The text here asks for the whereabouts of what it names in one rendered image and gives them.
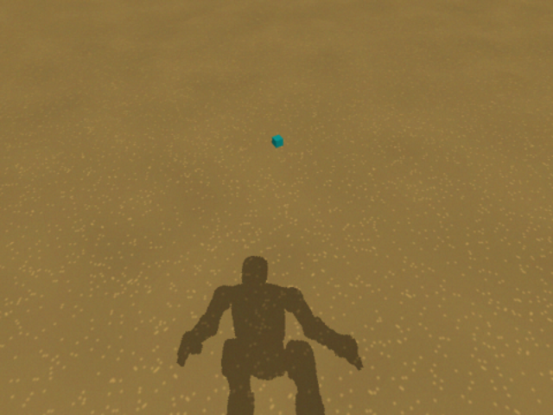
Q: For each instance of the cube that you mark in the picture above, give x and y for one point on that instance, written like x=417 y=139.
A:
x=277 y=141

